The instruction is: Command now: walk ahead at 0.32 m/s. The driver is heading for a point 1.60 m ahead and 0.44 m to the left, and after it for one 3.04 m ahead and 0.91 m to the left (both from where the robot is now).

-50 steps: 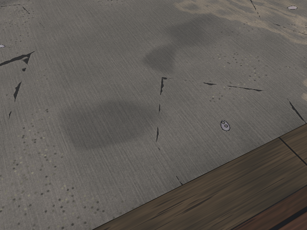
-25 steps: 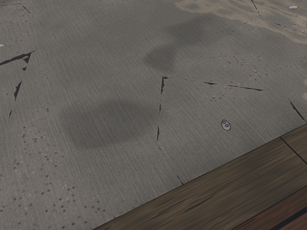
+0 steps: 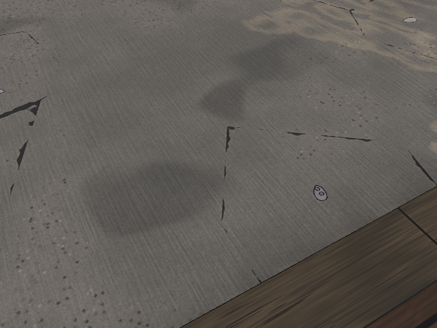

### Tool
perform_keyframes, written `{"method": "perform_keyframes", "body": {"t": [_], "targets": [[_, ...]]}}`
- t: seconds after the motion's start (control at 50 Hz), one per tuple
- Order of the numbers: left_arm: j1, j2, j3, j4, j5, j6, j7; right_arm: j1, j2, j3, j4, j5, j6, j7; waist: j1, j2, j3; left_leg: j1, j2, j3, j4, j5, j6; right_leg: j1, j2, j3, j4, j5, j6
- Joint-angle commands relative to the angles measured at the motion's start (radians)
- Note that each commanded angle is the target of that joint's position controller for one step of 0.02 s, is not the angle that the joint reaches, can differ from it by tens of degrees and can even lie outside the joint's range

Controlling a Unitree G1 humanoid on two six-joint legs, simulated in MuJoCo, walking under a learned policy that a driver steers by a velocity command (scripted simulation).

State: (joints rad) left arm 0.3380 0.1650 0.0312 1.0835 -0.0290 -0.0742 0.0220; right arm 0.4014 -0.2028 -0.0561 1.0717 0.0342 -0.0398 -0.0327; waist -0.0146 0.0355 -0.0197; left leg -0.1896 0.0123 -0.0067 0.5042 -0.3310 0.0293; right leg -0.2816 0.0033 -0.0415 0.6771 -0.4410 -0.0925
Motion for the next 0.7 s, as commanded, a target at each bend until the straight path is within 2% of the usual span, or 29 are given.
{"method": "perform_keyframes", "body": {"t": [0.02,0.04,0.06,0.08,0.1,0.12,0.14,0.16,0.18,0.2,0.24,0.3,0.36,0.4,0.42,0.44,0.46,0.48,0.5,0.52,0.54,0.56,0.58,0.6,0.62,0.64,0.66,0.68,0.7], "targets": [[0.171,0.062,0.029,0.036,0.007,-0.023,-0.005,-0.128,-0.142,-0.024,-0.09,0.016,-0.01,0.005,0.113,0.04,0.132,-0.301,0.111,-0.146,-0.156,-0.207,0.107,0.253,0.032,-0.034,-0.221,0.171,0.011],[0.296,0.103,0.045,0.062,0.011,-0.021,-0.002,-0.153,-0.099,-0.011,-0.107,0.009,-0.018,0.01,0.153,-0.102,0.083,-0.404,0.043,-0.048,0.105,-0.096,0.065,0.385,-0.092,0.164,-0.307,0.087,-0.017],[0.394,0.214,0.068,0.054,0.01,-0.023,-0.004,-0.155,-0.039,0.003,-0.136,0.0,-0.038,0.014,0.163,-0.338,0.052,-0.593,-0.045,0.058,0.426,-0.117,0.021,0.491,-0.322,0.564,-0.469,-0.006,-0.121],[0.381,0.211,0.058,0.052,0.031,-0.038,-0.012,-0.167,-0.041,0.003,-0.152,0.012,-0.054,0.015,0.136,-0.313,0.077,-0.689,-0.033,-0.037,0.632,-0.207,0.039,0.412,-0.427,0.791,-0.531,-0.138,-0.214],[0.282,0.148,0.039,0.021,0.027,-0.05,-0.015,-0.172,-0.061,0.001,-0.158,0.023,-0.064,0.022,0.086,-0.181,0.153,-0.769,0.031,-0.077,0.735,-0.125,0.057,0.38,-0.409,0.72,-0.523,-0.168,-0.199],[0.213,0.122,0.028,-0.003,0.023,-0.053,-0.022,-0.17,-0.076,-0.001,-0.152,0.017,-0.071,0.029,0.062,-0.127,0.162,-0.781,0.065,-0.072,0.745,-0.02,0.069,0.363,-0.354,0.586,-0.52,-0.104,-0.156],[0.164,0.124,0.023,-0.022,0.022,-0.05,-0.03,-0.177,-0.088,-0.007,-0.146,0.004,-0.076,0.03,0.045,-0.094,0.152,-0.757,0.089,-0.062,0.701,0.061,0.069,0.342,-0.309,0.484,-0.53,0.009,-0.12],[0.15,0.101,0.013,-0.031,0.023,-0.045,-0.032,-0.192,-0.112,-0.017,-0.147,-0.004,-0.077,0.035,0.038,-0.096,0.151,-0.721,0.107,-0.051,0.639,0.115,0.06,0.324,-0.274,0.39,-0.535,0.155,-0.092],[0.176,0.076,0.004,-0.024,0.027,-0.036,-0.03,-0.201,-0.105,-0.018,-0.148,-0.007,-0.075,0.042,0.042,-0.112,0.136,-0.684,0.111,-0.03,0.6,0.152,0.048,0.319,-0.238,0.311,-0.532,0.28,-0.074],[0.213,0.076,0.002,-0.016,0.03,-0.03,-0.024,-0.213,-0.084,-0.015,-0.15,-0.009,-0.069,0.049,0.05,-0.127,0.125,-0.67,0.106,-0.006,0.567,0.183,0.035,0.32,-0.22,0.26,-0.527,0.378,-0.071],[0.241,0.103,0.003,-0.019,0.036,-0.02,-0.011,-0.297,-0.055,-0.004,-0.185,-0.012,-0.061,0.053,0.065,-0.119,0.141,-0.664,0.096,0.022,0.451,0.241,0.012,0.297,-0.203,0.2,-0.534,0.488,-0.077],[0.242,0.143,0.006,-0.037,0.035,-0.018,0.003,-0.456,-0.031,0.015,-0.248,-0.006,-0.06,0.06,0.093,-0.118,0.173,-0.542,0.05,0.065,0.208,0.352,-0.001,0.2,-0.183,0.143,-0.577,0.471,-0.072],[0.264,0.156,0.012,-0.028,0.02,-0.023,0.005,-0.541,-0.058,0.015,-0.293,0.006,-0.058,0.073,0.095,-0.138,0.206,-0.484,0.032,0.067,0.1,0.386,0.02,0.214,-0.21,0.125,-0.599,0.466,-0.075],[0.255,0.16,0.017,-0.025,0.014,-0.02,0.008,-0.567,-0.076,0.011,-0.322,0.003,-0.068,0.089,0.073,-0.132,0.2,-0.449,0.02,0.056,0.029,0.383,0.049,0.28,-0.228,0.109,-0.565,0.558,-0.06],[0.243,0.177,0.024,-0.029,0.018,-0.02,0.008,-0.546,-0.094,0.003,-0.326,0.001,-0.07,0.092,0.053,-0.147,0.164,-0.375,0.0,0.063,0.017,0.368,0.057,0.301,-0.225,0.089,-0.527,0.672,-0.051],[0.226,0.195,0.032,-0.034,0.023,-0.017,0.008,-0.491,-0.122,-0.011,-0.319,0.0,-0.07,0.091,0.015,-0.173,0.109,-0.289,-0.027,0.074,0.033,0.33,0.07,0.336,-0.234,0.086,-0.456,0.868,-0.041],[0.206,0.207,0.038,-0.039,0.027,-0.009,0.008,-0.367,-0.156,-0.03,-0.288,0.003,-0.068,0.084,-0.051,-0.197,0.024,-0.151,-0.064,0.094,0.053,0.295,0.091,0.358,-0.225,0.072,-0.322,1.067,-0.024],[0.179,0.206,0.037,-0.05,0.029,0.001,0.007,-0.185,-0.201,-0.054,-0.238,0.008,-0.063,0.076,-0.144,-0.191,-0.081,0.071,-0.058,0.08,0.049,0.311,0.121,0.298,-0.191,0.043,-0.107,1.121,0.008],[0.194,0.17,0.024,-0.076,0.042,0.004,0.006,-0.003,-0.282,-0.073,-0.203,-0.008,-0.056,0.064,-0.184,-0.048,-0.236,0.391,0.159,-0.177,0.068,0.284,0.184,0.062,-0.132,0.016,0.235,0.78,0.034],[0.376,-0.009,-0.02,-0.058,0.031,-0.018,-0.016,0.054,-0.314,-0.071,-0.177,-0.022,-0.057,0.075,-0.077,0.247,-0.446,0.701,0.393,-0.703,-0.087,0.036,0.373,-0.271,0.07,0.106,0.606,-0.083,0.084],[0.319,0.073,0.002,-0.044,-0.004,-0.045,-0.024,0.045,-0.209,-0.047,-0.166,-0.022,-0.054,0.078,-0.107,0.185,-0.398,0.642,0.359,-0.789,-0.202,-0.038,0.342,-0.383,0.037,0.218,0.749,-0.111,0.056],[0.176,0.139,0.019,-0.091,-0.024,-0.055,-0.023,-0.054,-0.158,-0.034,-0.178,-0.017,-0.055,0.077,-0.094,0.119,-0.198,0.475,0.329,-0.595,-0.207,0.047,0.285,-0.459,-0.014,0.171,0.786,-0.044,0.045],[0.093,0.167,0.026,-0.116,-0.019,-0.059,-0.012,-0.154,-0.139,-0.024,-0.204,-0.023,-0.061,0.08,-0.063,-0.007,-0.114,0.279,0.306,-0.46,-0.232,0.207,0.256,-0.41,-0.065,0.149,0.754,0.064,0.041],[0.06,0.176,0.041,-0.127,-0.004,-0.052,0.0,-0.215,-0.12,-0.017,-0.21,-0.038,-0.069,0.086,-0.024,-0.038,-0.056,0.122,0.259,-0.348,-0.252,0.333,0.236,-0.352,-0.099,0.139,0.698,0.124,0.04],[0.088,0.154,0.045,-0.133,0.001,-0.037,0.004,-0.238,-0.092,-0.009,-0.203,-0.051,-0.075,0.089,0.021,-0.01,-0.046,0.038,0.222,-0.272,-0.28,0.358,0.219,-0.287,-0.13,0.148,0.652,0.167,0.033],[0.106,0.13,0.045,-0.136,-0.001,-0.023,0.006,-0.233,-0.078,-0.006,-0.19,-0.05,-0.079,0.091,0.038,0.012,-0.035,-0.002,0.204,-0.24,-0.309,0.344,0.22,-0.262,-0.143,0.145,0.613,0.182,0.029],[0.108,0.116,0.046,-0.144,-0.003,-0.013,0.01,-0.214,-0.083,-0.006,-0.177,-0.043,-0.082,0.088,0.047,0.025,-0.011,-0.032,0.194,-0.213,-0.336,0.328,0.226,-0.262,-0.153,0.137,0.57,0.182,0.03],[0.093,0.115,0.049,-0.153,-0.004,-0.003,0.014,-0.193,-0.095,-0.006,-0.163,-0.035,-0.084,0.079,0.052,0.037,0.013,-0.05,0.193,-0.199,-0.362,0.305,0.23,-0.285,-0.165,0.132,0.531,0.19,0.032],[0.047,0.131,0.053,-0.175,0.003,0.002,0.018,-0.179,-0.115,-0.008,-0.153,-0.036,-0.085,0.067,0.053,0.026,0.041,-0.07,0.192,-0.181,-0.387,0.289,0.234,-0.311,-0.179,0.134,0.464,0.232,0.039]]}}
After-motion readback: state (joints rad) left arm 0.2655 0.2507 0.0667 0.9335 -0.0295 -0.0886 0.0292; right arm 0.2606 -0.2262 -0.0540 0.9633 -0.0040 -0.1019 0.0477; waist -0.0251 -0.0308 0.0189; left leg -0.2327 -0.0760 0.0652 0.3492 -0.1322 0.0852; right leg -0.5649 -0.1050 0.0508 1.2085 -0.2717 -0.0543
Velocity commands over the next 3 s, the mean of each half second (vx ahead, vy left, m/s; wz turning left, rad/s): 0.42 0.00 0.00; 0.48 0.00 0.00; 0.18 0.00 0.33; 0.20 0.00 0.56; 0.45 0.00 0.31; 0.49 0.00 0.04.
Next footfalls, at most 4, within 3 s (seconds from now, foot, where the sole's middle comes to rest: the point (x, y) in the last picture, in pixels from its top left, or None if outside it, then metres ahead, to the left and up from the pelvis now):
0.50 left None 0.41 0.11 -0.77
1.04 right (279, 285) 0.67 -0.15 -0.77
1.60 left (197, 272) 0.81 0.13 -0.92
2.06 right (233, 219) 1.04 -0.01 -0.92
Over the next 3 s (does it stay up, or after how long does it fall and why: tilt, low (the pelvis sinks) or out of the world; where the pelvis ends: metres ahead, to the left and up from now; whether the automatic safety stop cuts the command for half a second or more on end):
stays up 1.27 0.32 -0.16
